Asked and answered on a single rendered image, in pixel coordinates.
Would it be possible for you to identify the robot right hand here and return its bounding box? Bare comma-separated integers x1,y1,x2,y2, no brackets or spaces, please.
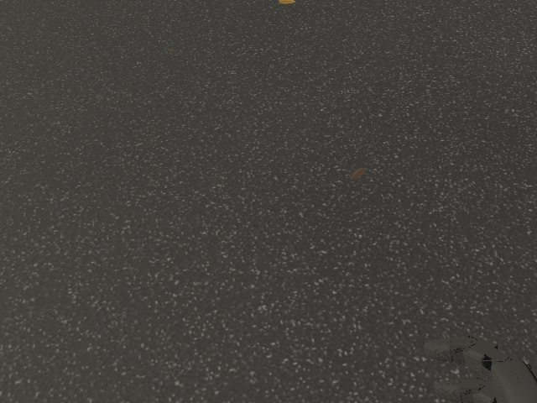
424,334,537,403

